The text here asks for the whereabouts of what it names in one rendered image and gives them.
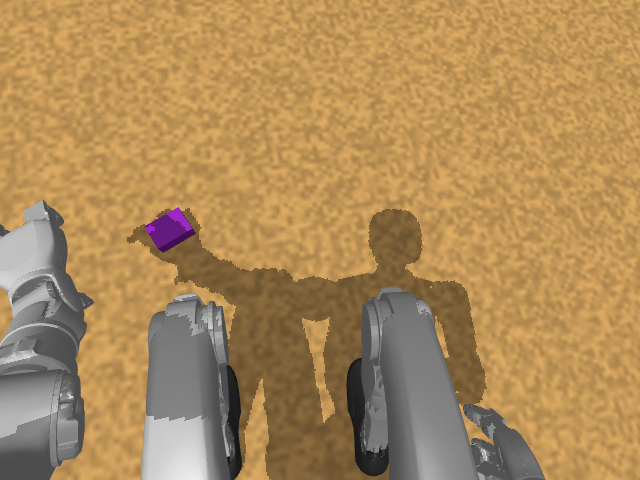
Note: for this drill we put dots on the left robot arm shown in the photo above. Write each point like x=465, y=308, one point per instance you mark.
x=42, y=417

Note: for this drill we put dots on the left robot hand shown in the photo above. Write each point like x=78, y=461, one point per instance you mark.
x=38, y=244

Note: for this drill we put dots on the small box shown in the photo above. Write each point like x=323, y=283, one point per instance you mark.
x=169, y=230

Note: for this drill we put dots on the left robot foot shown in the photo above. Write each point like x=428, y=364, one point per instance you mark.
x=234, y=460

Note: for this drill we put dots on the right robot foot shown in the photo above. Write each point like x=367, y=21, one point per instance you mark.
x=372, y=464

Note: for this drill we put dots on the right robot hand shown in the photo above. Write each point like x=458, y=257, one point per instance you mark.
x=510, y=458

